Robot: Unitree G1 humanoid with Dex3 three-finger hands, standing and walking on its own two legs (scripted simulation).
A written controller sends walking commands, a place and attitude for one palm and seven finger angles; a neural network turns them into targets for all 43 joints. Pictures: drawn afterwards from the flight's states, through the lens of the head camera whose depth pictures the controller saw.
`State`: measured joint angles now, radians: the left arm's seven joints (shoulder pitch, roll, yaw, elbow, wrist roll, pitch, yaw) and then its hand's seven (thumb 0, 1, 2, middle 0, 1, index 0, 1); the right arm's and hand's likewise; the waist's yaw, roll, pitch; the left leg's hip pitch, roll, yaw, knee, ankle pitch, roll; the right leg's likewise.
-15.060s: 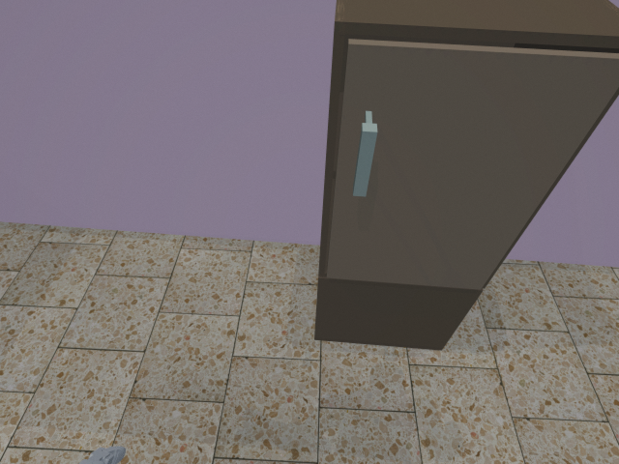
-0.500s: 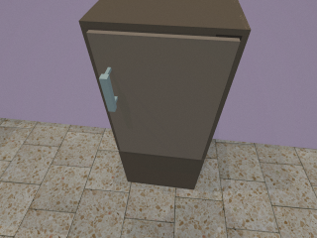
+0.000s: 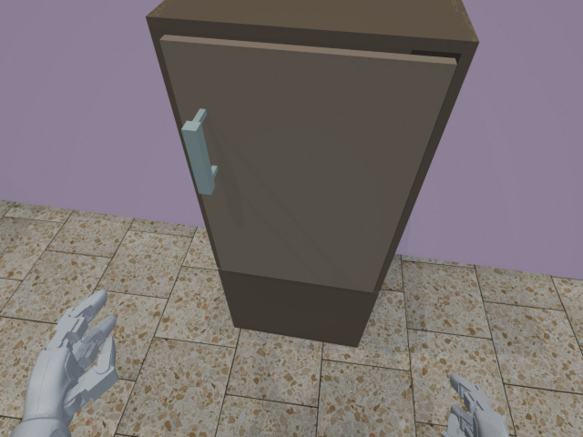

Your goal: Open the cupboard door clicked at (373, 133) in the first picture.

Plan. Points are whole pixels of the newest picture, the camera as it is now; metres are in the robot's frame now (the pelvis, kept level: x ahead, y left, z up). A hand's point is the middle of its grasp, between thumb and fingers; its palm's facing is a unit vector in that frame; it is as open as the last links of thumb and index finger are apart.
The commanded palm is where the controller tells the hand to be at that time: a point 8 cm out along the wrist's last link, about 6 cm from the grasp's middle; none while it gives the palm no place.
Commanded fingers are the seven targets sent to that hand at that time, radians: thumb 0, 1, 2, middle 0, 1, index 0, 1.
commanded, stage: raise the hand with hooked fingers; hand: left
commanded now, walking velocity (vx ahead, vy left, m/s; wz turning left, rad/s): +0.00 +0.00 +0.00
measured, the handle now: (204, 152) +0.53 +0.18 +0.10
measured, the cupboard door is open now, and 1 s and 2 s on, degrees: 0 0 0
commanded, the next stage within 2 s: move the hooked fingers beside the handle in 1.88 s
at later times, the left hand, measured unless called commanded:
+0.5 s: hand (102, 369) +0.20 +0.26 +0.01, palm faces -0.10 -0.99 -0.04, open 10.4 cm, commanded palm +0.18 +0.31 +0.02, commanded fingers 0.00 0.04 0.53 -0.26 -0.86 -0.26 -0.86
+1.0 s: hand (79, 308) +0.25 +0.29 +0.07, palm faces -0.04 -1.00 -0.05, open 13.3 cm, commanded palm +0.23 +0.33 +0.08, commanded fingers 0.00 -0.50 0.30 -0.30 -1.20 -0.30 -1.20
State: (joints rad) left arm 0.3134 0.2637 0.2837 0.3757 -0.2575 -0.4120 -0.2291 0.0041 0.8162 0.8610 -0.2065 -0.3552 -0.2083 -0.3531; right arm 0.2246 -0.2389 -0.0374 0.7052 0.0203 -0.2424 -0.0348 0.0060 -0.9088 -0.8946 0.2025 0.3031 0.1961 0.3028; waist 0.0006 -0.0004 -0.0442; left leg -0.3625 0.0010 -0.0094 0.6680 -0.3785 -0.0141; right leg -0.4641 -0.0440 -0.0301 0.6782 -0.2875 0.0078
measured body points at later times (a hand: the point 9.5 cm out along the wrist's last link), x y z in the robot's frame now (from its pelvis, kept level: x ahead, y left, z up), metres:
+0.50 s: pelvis -0.02 +0.02 -0.05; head +0.02 +0.03 +0.40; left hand +0.20 +0.31 +0.02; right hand +0.16 -0.21 -0.11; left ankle -0.02 +0.13 -0.72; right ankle +0.03 -0.12 -0.72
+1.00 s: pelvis +0.00 +0.02 -0.02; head +0.02 +0.03 +0.43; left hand +0.25 +0.34 +0.07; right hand +0.17 -0.21 -0.08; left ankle -0.02 +0.13 -0.72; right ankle +0.03 -0.12 -0.72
